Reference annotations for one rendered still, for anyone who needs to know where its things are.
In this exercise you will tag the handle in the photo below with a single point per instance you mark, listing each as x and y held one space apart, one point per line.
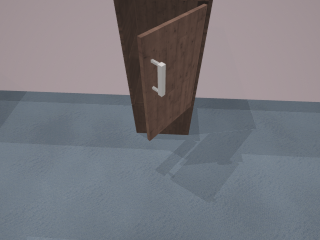
161 77

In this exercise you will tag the cupboard door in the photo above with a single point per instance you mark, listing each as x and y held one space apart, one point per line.
176 43

